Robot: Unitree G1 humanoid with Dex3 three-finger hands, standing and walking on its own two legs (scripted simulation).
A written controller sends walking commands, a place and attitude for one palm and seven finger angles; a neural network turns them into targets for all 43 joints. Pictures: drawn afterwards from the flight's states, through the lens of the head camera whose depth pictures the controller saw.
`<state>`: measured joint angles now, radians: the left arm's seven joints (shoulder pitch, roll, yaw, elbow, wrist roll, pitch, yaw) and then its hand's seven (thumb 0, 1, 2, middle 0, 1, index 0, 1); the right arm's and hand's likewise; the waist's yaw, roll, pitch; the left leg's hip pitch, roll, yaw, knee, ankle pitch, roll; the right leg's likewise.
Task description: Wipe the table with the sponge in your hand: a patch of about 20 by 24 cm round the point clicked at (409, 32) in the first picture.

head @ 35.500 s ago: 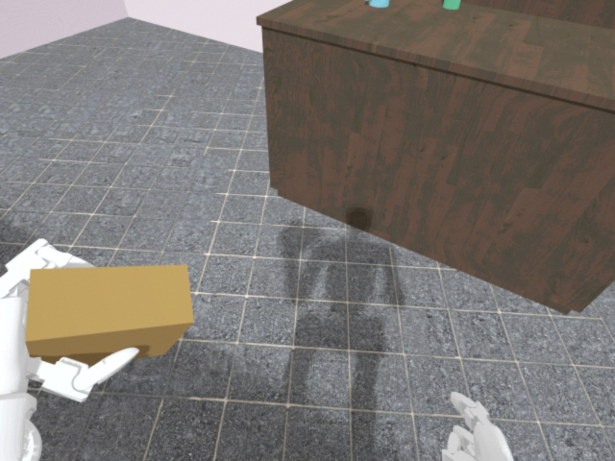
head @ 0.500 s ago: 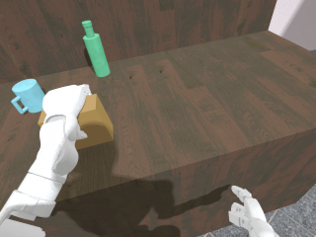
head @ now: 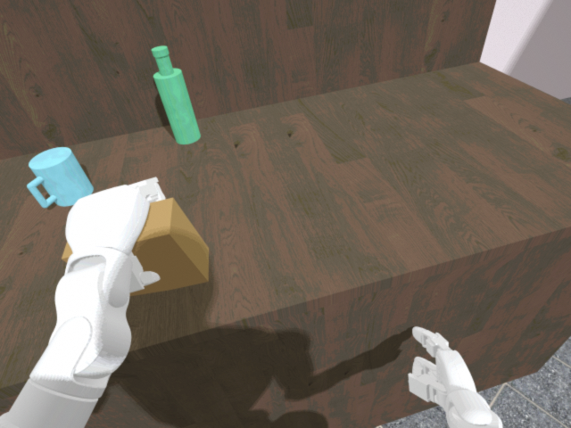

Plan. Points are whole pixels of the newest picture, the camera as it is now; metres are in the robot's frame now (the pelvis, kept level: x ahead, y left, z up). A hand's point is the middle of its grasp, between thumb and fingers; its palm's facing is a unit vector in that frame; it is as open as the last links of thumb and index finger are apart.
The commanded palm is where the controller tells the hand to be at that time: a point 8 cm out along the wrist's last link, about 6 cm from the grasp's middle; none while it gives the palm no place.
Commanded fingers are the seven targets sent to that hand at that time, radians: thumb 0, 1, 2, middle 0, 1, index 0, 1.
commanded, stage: slide across to the third lane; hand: left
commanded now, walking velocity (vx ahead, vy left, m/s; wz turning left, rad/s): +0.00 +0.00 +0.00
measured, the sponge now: (152, 260) +0.29 +0.24 +0.12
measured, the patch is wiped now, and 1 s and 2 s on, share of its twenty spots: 0.35 0.35 0.75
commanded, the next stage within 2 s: wipe forward along the third lane in 0.64 s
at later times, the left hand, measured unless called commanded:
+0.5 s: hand (194, 235) +0.28 +0.15 +0.19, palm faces +0.24 -0.21 -0.95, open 10.2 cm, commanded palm +0.24 +0.16 +0.24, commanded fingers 0.00 0.10 1.30 -1.20 -1.60 -1.20 -1.60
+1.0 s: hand (218, 230) +0.30 +0.13 +0.18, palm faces +0.18 -0.19 -0.96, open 10.2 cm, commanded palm +0.28 +0.14 +0.23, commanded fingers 0.00 0.10 1.30 -1.20 -1.60 -1.20 -1.60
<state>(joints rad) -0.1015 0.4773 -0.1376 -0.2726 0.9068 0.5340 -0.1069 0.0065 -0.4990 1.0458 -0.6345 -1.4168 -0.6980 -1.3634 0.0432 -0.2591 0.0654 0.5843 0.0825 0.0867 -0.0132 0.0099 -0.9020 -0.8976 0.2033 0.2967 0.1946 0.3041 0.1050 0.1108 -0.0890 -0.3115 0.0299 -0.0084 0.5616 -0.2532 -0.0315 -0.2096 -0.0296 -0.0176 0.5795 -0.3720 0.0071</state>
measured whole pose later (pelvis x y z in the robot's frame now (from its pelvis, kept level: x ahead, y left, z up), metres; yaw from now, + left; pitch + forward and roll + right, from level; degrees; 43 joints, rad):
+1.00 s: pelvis -0.02 -0.03 +0.00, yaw +0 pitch -4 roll +1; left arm -0.35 0.36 -0.35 -0.05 0.85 0.52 -0.06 -0.02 -0.53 1.05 -0.70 -1.35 -0.77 -1.28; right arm 0.03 -0.24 0.06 0.65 0.08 0.05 -0.03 0.01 -0.90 -0.90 0.20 0.30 0.19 0.30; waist 0.10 0.11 -0.07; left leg -0.24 0.06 -0.02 0.48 -0.19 -0.06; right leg -0.16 0.00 -0.03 0.57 -0.34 -0.04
